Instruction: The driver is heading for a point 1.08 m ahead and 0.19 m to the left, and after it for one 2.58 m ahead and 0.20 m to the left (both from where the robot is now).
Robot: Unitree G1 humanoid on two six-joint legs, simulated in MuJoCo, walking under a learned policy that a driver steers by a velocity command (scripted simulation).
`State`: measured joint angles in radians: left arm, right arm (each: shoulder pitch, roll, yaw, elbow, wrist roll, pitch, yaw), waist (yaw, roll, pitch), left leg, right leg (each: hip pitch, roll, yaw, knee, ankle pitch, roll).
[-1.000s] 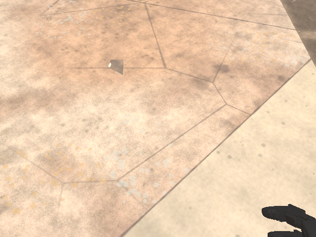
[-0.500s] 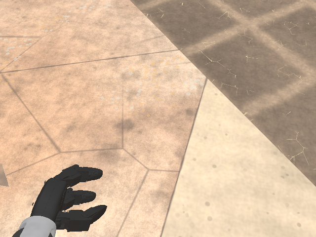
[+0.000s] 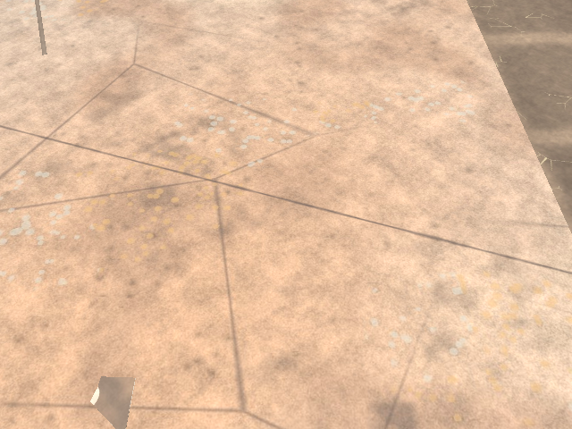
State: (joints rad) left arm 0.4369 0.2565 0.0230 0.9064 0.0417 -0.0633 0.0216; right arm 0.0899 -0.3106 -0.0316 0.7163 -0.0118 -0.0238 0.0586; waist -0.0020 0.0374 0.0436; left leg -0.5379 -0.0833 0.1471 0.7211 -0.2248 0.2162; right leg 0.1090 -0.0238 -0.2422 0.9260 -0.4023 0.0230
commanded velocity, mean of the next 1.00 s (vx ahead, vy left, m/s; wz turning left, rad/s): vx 1.00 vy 0.00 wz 0.60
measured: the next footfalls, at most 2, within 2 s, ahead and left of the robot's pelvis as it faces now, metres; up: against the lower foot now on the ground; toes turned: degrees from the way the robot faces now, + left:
right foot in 0.38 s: +0.60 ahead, -0.10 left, +0.00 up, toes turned +26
left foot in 0.84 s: +0.81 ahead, +0.31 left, +0.00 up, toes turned +41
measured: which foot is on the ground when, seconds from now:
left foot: down 0.00-0.40, up 0.42-0.82, down 0.84-1.00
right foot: up 0.00-0.36, down 0.38-0.84, up 0.86-1.00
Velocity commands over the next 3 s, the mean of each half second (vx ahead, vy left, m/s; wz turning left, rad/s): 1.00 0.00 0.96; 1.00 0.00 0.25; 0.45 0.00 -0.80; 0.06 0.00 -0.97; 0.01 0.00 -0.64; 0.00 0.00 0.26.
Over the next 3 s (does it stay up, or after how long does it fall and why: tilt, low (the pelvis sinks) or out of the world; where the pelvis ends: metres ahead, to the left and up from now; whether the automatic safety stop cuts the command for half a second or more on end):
stays up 1.23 0.46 0.04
